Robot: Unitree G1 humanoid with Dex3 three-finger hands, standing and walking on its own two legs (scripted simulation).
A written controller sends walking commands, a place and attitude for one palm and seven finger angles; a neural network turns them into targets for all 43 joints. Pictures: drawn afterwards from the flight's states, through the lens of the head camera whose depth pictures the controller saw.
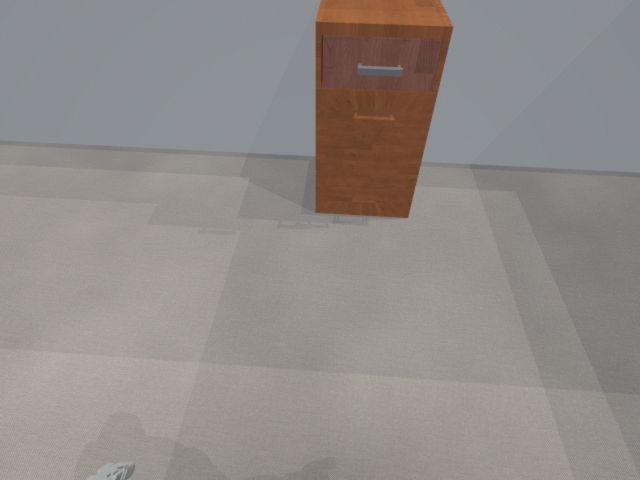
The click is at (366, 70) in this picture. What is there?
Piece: drawer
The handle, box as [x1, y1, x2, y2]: [357, 63, 402, 76]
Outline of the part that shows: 358,63 357,74 401,76 402,68 400,65 397,65 396,67 361,66 360,63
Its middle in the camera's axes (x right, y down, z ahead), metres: +0.20 -0.57 +1.31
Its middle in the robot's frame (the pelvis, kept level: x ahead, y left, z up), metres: +1.37 -0.13 -0.07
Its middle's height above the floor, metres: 0.70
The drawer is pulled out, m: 0.00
